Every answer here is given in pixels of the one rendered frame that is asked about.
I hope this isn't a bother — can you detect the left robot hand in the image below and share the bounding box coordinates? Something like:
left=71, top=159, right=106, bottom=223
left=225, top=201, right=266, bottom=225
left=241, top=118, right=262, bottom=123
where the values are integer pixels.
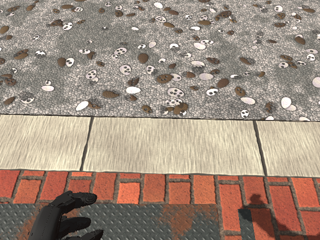
left=28, top=190, right=104, bottom=240

